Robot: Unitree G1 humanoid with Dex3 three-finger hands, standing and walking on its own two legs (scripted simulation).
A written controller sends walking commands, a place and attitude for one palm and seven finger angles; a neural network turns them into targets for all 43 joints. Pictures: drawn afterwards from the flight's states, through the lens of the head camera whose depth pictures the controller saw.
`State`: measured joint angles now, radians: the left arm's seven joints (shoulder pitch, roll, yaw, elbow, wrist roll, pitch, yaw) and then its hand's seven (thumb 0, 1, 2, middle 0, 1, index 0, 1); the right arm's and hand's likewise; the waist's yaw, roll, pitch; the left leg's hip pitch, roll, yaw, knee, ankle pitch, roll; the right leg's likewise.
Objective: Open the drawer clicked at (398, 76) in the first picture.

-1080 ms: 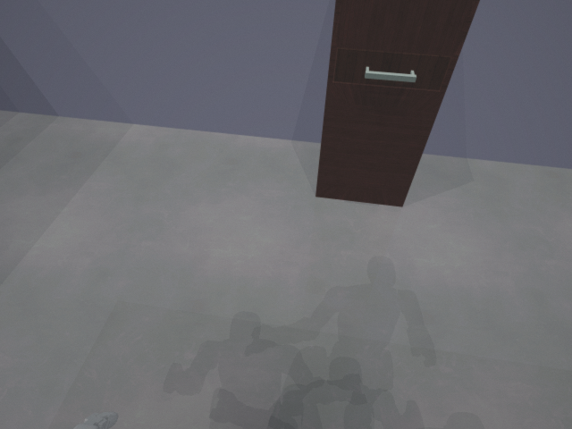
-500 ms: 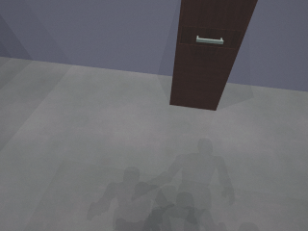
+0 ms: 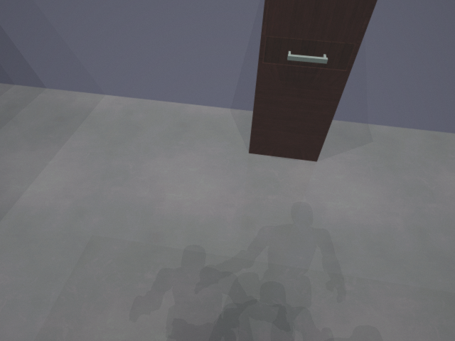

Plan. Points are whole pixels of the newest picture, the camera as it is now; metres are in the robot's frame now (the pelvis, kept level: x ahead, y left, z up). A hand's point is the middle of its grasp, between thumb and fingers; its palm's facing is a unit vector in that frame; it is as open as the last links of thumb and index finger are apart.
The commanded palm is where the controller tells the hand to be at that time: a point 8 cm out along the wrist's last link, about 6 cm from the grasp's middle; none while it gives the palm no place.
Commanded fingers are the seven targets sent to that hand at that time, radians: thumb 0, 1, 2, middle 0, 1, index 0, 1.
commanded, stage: look at it before walking up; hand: left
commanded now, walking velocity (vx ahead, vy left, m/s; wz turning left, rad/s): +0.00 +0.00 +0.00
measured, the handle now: (307, 56) +1.29 -0.30 -0.09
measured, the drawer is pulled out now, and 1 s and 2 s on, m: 0.00 0.00 0.00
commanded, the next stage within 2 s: walk to a spot facing it in 0.36 s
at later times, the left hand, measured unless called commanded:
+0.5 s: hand out of the picture +0.08 +0.25 -0.16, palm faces -0.03 -0.94 -0.34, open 7.3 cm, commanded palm none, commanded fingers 0.00 0.90 0.90 -0.20 -0.30 -0.20 -0.30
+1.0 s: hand out of the picture +0.05 +0.15 -0.17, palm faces -0.17 -0.95 -0.26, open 7.3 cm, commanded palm none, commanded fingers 0.00 0.90 0.90 -0.20 -0.30 -0.20 -0.30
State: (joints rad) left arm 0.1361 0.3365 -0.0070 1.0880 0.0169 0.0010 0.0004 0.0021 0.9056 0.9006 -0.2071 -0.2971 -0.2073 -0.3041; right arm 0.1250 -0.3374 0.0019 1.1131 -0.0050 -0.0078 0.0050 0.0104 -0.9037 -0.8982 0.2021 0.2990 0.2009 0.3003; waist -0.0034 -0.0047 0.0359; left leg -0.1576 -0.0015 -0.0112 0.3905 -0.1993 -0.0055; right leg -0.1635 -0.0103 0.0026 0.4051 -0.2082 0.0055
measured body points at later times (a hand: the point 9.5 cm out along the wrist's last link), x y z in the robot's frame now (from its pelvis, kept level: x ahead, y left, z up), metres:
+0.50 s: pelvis +0.01 +0.00 +0.00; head +0.02 +0.00 +0.45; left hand +0.09 +0.30 -0.13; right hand +0.10 -0.30 -0.13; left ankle +0.01 +0.12 -0.74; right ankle +0.01 -0.12 -0.74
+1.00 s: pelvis -0.01 -0.04 -0.01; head +0.02 -0.07 +0.44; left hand +0.06 +0.20 -0.15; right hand +0.00 -0.30 -0.17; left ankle +0.00 +0.12 -0.67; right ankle -0.01 -0.11 -0.74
